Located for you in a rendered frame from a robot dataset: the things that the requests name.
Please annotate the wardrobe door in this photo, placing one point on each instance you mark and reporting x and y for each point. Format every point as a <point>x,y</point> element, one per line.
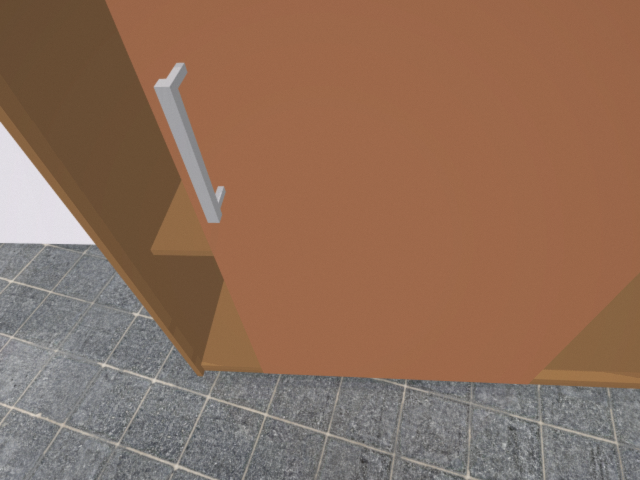
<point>611,341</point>
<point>442,190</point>

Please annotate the handle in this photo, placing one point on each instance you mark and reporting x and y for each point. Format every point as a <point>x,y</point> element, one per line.
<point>177,118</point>

